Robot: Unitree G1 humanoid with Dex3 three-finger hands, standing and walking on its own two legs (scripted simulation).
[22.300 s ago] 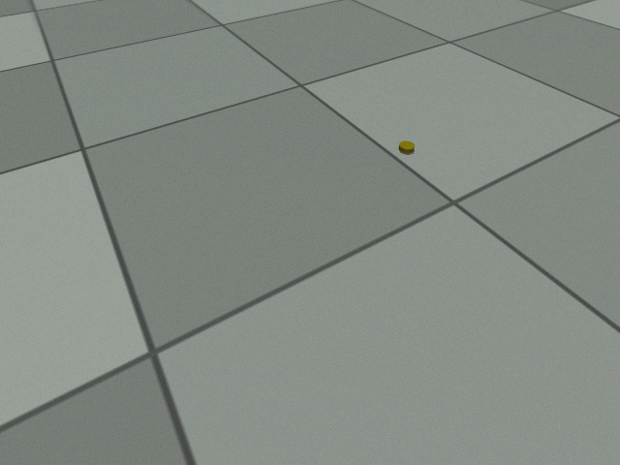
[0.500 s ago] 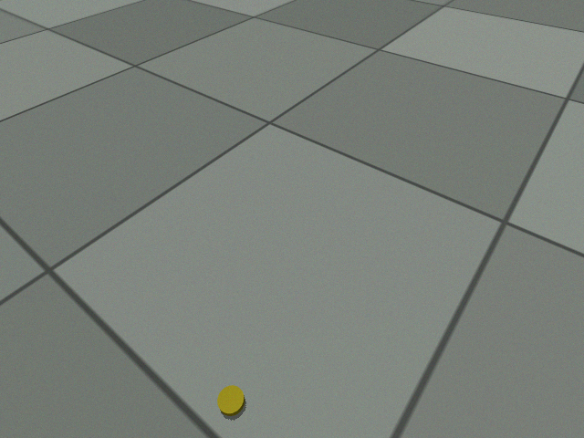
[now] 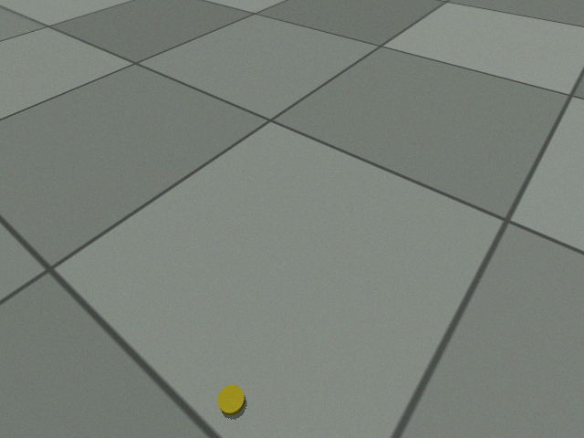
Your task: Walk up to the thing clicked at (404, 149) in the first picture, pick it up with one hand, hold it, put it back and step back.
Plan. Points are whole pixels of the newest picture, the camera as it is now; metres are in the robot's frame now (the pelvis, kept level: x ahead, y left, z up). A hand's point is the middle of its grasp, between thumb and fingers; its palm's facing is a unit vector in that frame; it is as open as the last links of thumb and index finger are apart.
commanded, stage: stand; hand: left
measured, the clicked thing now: (231, 399) +0.42 +0.23 -0.77
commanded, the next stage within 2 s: walk up in 0.82 s
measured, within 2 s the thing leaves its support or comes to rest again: neither
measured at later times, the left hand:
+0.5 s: hand out of the picture +0.07 +0.25 -0.16, palm faces -0.03 -0.94 -0.34, open 7.4 cm
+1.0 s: hand out of the picture +0.08 +0.27 -0.16, palm faces +0.01 -0.93 -0.37, open 7.4 cm
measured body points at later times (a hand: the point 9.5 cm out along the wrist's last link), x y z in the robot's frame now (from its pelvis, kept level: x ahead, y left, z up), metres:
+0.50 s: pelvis +0.00 -0.01 +0.00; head +0.01 -0.01 +0.45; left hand +0.07 +0.30 -0.13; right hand +0.07 -0.31 -0.13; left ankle +0.00 +0.13 -0.75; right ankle +0.00 -0.12 -0.75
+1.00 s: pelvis -0.03 +0.00 -0.01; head +0.03 +0.00 +0.43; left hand +0.08 +0.32 -0.14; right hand +0.06 -0.32 -0.14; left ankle -0.01 +0.12 -0.74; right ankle +0.00 -0.12 -0.75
